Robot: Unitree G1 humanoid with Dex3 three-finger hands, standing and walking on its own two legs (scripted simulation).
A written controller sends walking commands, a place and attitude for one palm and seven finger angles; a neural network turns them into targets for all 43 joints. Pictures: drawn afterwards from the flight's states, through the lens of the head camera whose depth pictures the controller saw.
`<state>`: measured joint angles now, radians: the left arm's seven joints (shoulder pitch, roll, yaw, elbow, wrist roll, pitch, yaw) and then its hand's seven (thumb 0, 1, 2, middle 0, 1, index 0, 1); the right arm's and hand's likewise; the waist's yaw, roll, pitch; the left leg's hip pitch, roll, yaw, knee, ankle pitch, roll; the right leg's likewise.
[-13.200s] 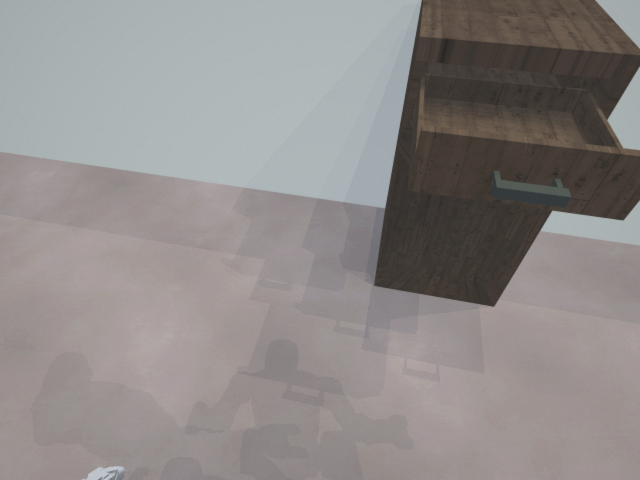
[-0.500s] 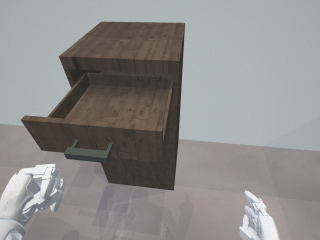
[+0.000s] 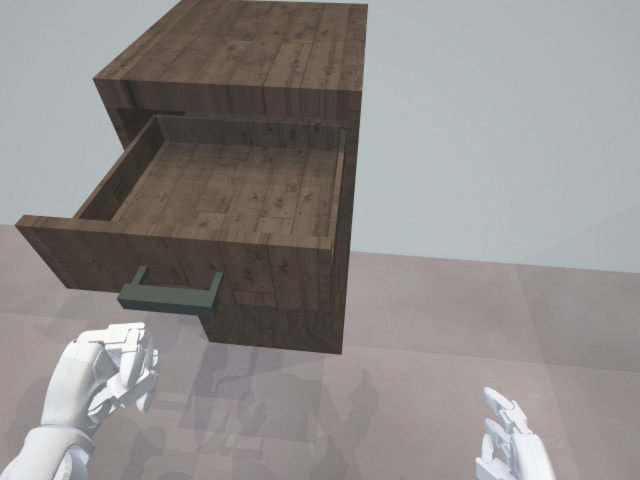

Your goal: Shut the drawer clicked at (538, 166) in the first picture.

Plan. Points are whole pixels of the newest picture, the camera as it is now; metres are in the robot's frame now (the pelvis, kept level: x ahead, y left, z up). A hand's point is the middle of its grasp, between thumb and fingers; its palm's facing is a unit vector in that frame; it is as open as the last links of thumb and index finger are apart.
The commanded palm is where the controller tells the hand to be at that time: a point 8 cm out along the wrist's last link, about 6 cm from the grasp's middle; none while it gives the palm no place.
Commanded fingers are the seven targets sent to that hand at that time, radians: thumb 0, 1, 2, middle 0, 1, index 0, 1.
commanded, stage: bring the fist close to the handle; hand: left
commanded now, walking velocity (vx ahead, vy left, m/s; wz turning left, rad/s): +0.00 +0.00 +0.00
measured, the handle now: (175, 287) +0.34 +0.22 +0.05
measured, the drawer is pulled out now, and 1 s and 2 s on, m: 0.30 0.30 0.19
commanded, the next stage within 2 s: push the drawer shut in 0.74 s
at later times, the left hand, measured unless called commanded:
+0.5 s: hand (183, 352) +0.25 +0.19 +0.05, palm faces -0.02 -1.00 -0.06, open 3.3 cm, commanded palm +0.22 +0.24 +0.05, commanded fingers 0.00 0.90 0.90 -1.40 -1.60 -1.40 -1.60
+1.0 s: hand (187, 347) +0.26 +0.18 +0.05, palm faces +0.00 -1.00 -0.07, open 3.3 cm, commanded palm +0.24 +0.24 +0.05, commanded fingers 0.00 0.90 0.90 -1.40 -1.60 -1.40 -1.60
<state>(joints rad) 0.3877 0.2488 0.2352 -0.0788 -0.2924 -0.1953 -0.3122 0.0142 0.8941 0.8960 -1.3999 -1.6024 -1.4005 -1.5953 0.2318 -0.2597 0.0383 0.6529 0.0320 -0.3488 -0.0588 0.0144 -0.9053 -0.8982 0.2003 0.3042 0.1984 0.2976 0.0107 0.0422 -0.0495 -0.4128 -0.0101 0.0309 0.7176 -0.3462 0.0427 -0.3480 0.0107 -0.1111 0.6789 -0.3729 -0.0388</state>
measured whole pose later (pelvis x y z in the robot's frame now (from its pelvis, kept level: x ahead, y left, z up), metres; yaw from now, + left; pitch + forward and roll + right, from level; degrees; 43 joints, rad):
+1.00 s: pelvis +0.00 -0.01 -0.02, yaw +0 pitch +8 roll -1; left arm 0.21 0.26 0.21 0.11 -0.28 -0.29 -0.27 0.01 0.89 0.90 -1.40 -1.60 -1.40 -1.60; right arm 0.23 -0.27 0.04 0.60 0.03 -0.22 -0.05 0.01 -0.91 -0.90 0.20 0.30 0.20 0.30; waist -0.01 0.05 -0.08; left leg -0.58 0.00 0.02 0.85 -0.41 0.03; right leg -0.52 0.02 -0.12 0.82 -0.44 -0.06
